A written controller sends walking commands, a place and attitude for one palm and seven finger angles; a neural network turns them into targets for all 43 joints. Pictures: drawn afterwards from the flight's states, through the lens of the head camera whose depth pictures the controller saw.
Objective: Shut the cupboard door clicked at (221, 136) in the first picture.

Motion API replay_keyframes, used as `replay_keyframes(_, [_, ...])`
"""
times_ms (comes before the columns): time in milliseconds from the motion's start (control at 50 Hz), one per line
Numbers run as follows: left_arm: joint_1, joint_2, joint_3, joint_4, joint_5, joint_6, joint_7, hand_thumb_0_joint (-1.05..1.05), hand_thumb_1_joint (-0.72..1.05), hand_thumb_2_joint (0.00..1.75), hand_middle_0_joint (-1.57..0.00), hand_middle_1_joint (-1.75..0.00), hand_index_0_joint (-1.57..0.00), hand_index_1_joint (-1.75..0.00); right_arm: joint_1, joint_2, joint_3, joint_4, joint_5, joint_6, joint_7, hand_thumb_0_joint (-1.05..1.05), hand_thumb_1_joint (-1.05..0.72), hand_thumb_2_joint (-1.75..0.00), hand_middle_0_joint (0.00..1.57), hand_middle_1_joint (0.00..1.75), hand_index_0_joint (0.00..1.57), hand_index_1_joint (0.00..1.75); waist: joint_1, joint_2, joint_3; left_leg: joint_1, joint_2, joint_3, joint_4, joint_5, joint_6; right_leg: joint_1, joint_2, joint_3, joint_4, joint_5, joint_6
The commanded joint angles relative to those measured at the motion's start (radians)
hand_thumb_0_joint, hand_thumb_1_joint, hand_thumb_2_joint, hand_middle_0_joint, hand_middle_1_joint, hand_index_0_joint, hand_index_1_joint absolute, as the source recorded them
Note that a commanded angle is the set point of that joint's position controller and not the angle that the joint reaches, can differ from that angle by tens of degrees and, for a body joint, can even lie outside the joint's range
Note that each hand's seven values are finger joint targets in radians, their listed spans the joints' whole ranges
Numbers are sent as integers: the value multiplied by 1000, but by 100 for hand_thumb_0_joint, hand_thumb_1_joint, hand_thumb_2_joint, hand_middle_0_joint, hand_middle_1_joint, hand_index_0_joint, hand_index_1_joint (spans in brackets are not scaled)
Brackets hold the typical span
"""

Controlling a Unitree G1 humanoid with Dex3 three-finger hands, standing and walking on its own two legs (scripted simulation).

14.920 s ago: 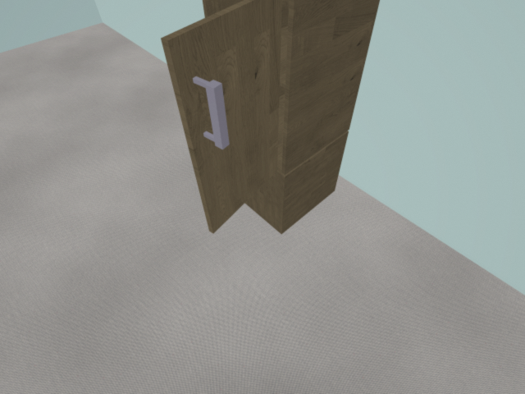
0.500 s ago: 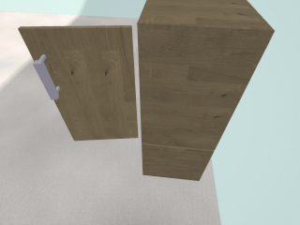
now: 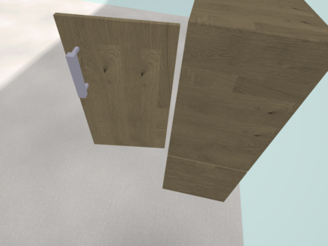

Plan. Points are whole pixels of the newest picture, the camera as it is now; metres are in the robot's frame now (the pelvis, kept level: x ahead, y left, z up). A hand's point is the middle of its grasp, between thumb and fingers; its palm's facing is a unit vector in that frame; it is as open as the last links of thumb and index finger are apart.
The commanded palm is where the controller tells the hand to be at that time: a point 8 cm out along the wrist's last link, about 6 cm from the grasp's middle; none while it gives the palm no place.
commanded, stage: shuffle to correct the standing spot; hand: left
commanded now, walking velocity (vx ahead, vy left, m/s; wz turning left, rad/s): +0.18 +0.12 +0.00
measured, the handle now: (79, 73) +0.58 +0.31 +0.09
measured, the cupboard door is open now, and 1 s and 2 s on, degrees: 100 100 100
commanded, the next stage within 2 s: come to a stop and stand still in 0.64 s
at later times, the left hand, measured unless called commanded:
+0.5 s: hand out of the picture +0.14 +0.20 -0.14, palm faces +0.10 -0.96 -0.24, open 7.2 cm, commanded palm none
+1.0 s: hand out of the picture +0.15 +0.26 -0.17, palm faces +0.07 -0.98 -0.21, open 7.4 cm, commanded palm none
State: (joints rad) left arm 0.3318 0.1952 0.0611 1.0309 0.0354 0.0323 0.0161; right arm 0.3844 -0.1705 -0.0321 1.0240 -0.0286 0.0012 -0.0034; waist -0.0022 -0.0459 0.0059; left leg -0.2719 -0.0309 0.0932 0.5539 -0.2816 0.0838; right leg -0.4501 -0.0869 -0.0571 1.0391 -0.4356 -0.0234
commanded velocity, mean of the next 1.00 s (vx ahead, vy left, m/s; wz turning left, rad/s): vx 0.07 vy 0.05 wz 0.00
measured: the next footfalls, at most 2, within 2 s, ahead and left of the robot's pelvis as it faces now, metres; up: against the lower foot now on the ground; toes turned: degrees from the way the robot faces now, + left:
right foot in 0.32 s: +0.14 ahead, -0.09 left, +0.00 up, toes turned -6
left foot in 0.74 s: +0.21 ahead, +0.20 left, +0.00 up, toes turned +4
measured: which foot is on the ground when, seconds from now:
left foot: down 0.00-0.32, up 0.34-0.72, down 0.74-1.00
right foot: up 0.00-0.30, down 0.32-0.72, up 0.74-1.00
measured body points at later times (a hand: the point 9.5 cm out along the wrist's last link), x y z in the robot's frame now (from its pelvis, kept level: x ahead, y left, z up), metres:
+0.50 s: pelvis +0.08 +0.01 +0.01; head +0.09 -0.01 +0.46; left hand +0.13 +0.25 -0.13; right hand +0.09 -0.21 -0.15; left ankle +0.09 +0.13 -0.66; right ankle +0.10 -0.08 -0.73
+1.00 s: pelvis +0.14 +0.09 +0.00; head +0.16 +0.08 +0.45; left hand +0.15 +0.32 -0.15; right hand +0.20 -0.14 -0.15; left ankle +0.18 +0.20 -0.73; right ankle +0.14 -0.01 -0.72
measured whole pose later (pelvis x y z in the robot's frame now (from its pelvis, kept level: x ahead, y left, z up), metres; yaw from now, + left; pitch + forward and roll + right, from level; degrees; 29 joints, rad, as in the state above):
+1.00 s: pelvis +0.14 +0.09 +0.00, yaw +1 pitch -1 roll +2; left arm 0.27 0.16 0.02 1.03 0.02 0.01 0.03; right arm 0.21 -0.16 -0.01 1.02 -0.03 0.00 -0.03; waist 0.02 -0.03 0.05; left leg -0.28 0.00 0.12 0.47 -0.19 0.03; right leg -0.32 -0.04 -0.05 0.70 -0.37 0.01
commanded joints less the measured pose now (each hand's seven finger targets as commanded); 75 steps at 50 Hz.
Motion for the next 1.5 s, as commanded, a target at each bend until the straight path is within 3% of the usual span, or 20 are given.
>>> replay_keyframes(0, [-20, 9, -1, -70, -3, -47, -19, 0, 90, 90, -20, -30, -20, -30, 33, -95, 6, -34, 5, -51, -17, 0, -90, -90, 20, 30, 20, 30, 9, 105, 58, 85, 242, -316, -385, -7, 109, -192, -22, -4, 112, 134, 7])
replay_keyframes(180, [-142, -4, -18, -120, -8, -51, -9, 0, 90, 90, -20, -30, -20, -30, 110, -95, 10, 12, -2, -54, -21, 0, -90, -90, 20, 30, 20, 30, -30, 131, 47, 197, 250, -220, -303, 382, 150, -40, 26, -48, -294, 61, 9])
replay_keyframes(260, [-1, 10, -8, -83, -5, -70, 0, 0, 90, 90, -20, -30, -20, -30, 58, -81, 13, 7, 12, -46, -15, 0, -90, -90, 20, 30, 20, 30, 55, 26, 27, 15, 188, -145, -139, 272, 77, 311, 31, -27, -567, 236, -1])
replay_keyframes(280, [94, 66, 5, -55, -1, -83, 7, 0, 90, 90, -20, -30, -20, -30, 53, -65, 14, -5, 23, -50, -9, 0, -90, -90, 20, 30, 20, 30, 92, -109, -27, -147, 109, -71, 28, 122, 23, 532, -109, 149, -625, 232, -51])
replay_keyframes(300, [178, 160, 27, -44, -3, -85, 14, 0, 90, 90, -20, -30, -20, -30, 64, -42, 11, -38, 22, -49, -3, 0, -90, -90, 20, 30, 20, 30, 105, -311, -58, -376, -29, 17, 282, -261, -46, 677, -386, 533, -756, 243, -177])
replay_keyframes(320, [202, 167, 32, -35, -17, -82, 17, 0, 90, 90, -20, -30, -20, -30, 9, -98, -7, -47, 2, -38, -2, 0, -90, -90, 20, 30, 20, 30, 110, -159, -3, -409, 14, -68, 495, -317, -56, 566, -443, 575, -823, 252, -254])
replay_keyframes(440, [0, 61, 11, -88, -13, -104, 18, 0, 90, 90, -20, -30, -20, -30, -6, -28, -11, -21, 1, 8, 29, 0, -90, -90, 20, 30, 20, 30, -4, -95, 71, -281, 99, -69, 512, 9, -103, 212, -226, 145, -863, 307, -137])
replay_keyframes(640, [6, 171, 39, -54, -4, -66, 0, 0, 90, 90, -20, -30, -20, -30, -74, -52, -13, -63, 15, -16, 27, 0, -90, -90, 20, 30, 20, 30, 18, -105, 28, 30, 48, 33, -29, 76, -122, 167, -199, 84, -692, 218, -85])
replay_keyframes(680, [27, 109, 24, -54, -8, -48, 0, 0, 90, 90, -20, -30, -20, -30, 31, -127, -23, -35, 13, -28, 12, 0, -90, -90, 20, 30, 20, 30, -20, 108, -39, 225, 123, -32, -155, 141, -107, 93, -98, -4, -429, 111, -37])
replay_keyframes(700, [36, 49, 16, -71, -14, -40, -1, 0, 90, 90, -20, -30, -20, -30, 75, -215, -40, -37, 2, -27, 5, 0, -90, -90, 20, 30, 20, 30, -31, 379, -54, 282, 344, -313, -226, 249, -11, -81, 24, -103, -192, -179, 15])
replay_keyframes(740, [-27, 25, 3, -112, -7, -33, 8, 0, 90, 90, -20, -30, -20, -30, 64, -226, -34, -54, -6, -3, -3, 0, -90, -90, 20, 30, 20, 30, -40, 251, 33, 91, 416, -372, -321, 81, 136, -138, 18, -7, 109, -206, -10])
replay_keyframes(800, [36, 4, -11, -37, -9, -31, 7, 0, 90, 90, -20, -30, -20, -30, -113, -107, 7, -76, -3, -29, -19, 0, -90, -90, 20, 30, 20, 30, 37, 182, 13, -26, 305, -223, -300, 297, 70, -17, -12, 50, 89, 25, 9])
replay_keyframes(860, [81, -14, -32, -3, -21, -23, 7, 0, 90, 90, -20, -30, -20, -30, -141, -95, 14, -66, 4, -40, -33, 0, -90, -90, 20, 30, 20, 30, 47, 149, -19, -12, 290, -153, -272, 473, 66, 99, 12, 31, -122, 48, 37])
replay_keyframes(960, [74, 12, -33, -3, -19, -24, 10, 0, 90, 90, -20, -30, -20, -30, -130, -121, -5, -35, 6, -8, -37, 0, -90, -90, 20, 30, 20, 30, 32, 79, -1, -29, 305, -187, -190, 303, 53, 261, 35, 29, -521, 148, 34])
replay_keyframes(1020, [39, 84, -33, -13, -14, -41, 15, 0, 90, 90, -20, -30, -20, -30, -110, -40, 8, -34, 23, 3, -25, 0, -90, -90, 20, 30, 20, 30, -4, -116, 10, -36, 104, -37, -66, 3, -75, 229, -134, 231, -693, 409, -48])
replay_keyframes(1120, [-30, 54, -47, -14, -26, -51, 18, 0, 90, 90, -20, -30, -20, -30, -85, -26, 15, 29, 13, 12, -21, 0, -90, -90, 20, 30, 20, 30, -25, -49, 36, 109, 104, -48, -94, 69, -88, 101, -79, 186, -740, 225, -62])
replay_keyframes(1140, [50, 88, -36, -8, -1, -53, 53, 0, 90, 90, -20, -30, -20, -30, -134, -124, -14, -32, 16, 4, -16, 0, -90, -90, 20, 30, 20, 30, 5, -15, 45, 47, 125, -28, 67, 10, -101, 139, -93, 249, -732, 425, -1])
replay_keyframes(1180, [-9, 124, -45, -39, -18, -70, 46, 0, 90, 90, -20, -30, -20, -30, -82, -43, 11, -36, 9, -5, -12, 0, -90, -90, 20, 30, 20, 30, -37, 107, -12, 63, 95, -46, -37, -16, -90, 205, -133, 227, -686, 477, -61])
replay_keyframes(1300, [-19, 82, -48, -46, -21, -59, 29, 0, 90, 90, -20, -30, -20, -30, -59, -74, 15, -41, 5, -5, -10, 0, -90, -90, 20, 30, 20, 30, -19, 24, 131, -19, 115, -99, -121, -8, -63, 119, -25, 152, -719, 27, -58])
replay_keyframes(1480, [7, 66, -57, -37, -29, -63, 24, 0, 90, 90, -20, -30, -20, -30, -35, -86, 31, -15, 9, -29, -15, 0, -90, -90, 20, 30, 20, 30, 1, 60, 41, 11, 134, -130, -182, 103, -46, 246, -8, 117, -649, 224, -39])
